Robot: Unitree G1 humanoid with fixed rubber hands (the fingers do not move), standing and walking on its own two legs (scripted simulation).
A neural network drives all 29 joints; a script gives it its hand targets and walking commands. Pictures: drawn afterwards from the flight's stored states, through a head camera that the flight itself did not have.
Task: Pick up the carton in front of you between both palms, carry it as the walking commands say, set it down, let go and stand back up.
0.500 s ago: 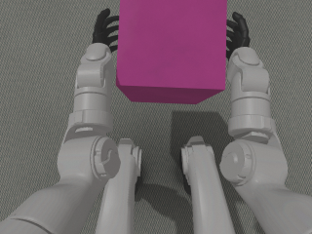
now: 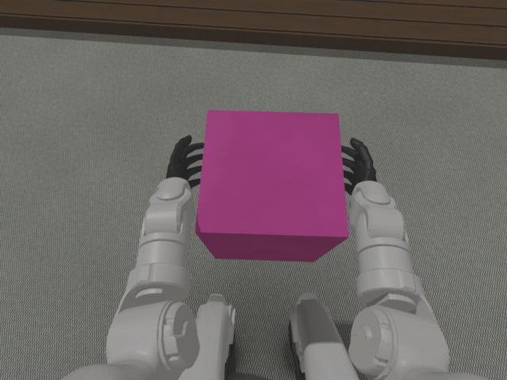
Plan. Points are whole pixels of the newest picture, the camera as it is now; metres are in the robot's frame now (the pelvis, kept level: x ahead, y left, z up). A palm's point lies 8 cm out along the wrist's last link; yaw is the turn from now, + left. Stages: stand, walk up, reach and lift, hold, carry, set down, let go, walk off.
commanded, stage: reach and lift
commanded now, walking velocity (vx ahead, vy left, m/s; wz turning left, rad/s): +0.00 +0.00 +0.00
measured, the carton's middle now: (268, 196) +0.42 -0.01 -0.10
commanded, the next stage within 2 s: hold in 1.64 s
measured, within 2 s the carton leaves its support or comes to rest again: neither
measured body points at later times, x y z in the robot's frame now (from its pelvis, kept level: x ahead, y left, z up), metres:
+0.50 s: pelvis +0.04 +0.00 +0.12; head +0.07 +0.00 +0.57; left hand +0.37 +0.15 +0.11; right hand +0.37 -0.16 +0.11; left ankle +0.06 +0.13 -0.60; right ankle +0.07 -0.13 -0.60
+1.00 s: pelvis +0.04 +0.00 +0.14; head +0.02 +0.00 +0.59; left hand +0.35 +0.15 +0.16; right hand +0.35 -0.16 +0.16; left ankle +0.06 +0.13 -0.60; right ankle +0.07 -0.13 -0.60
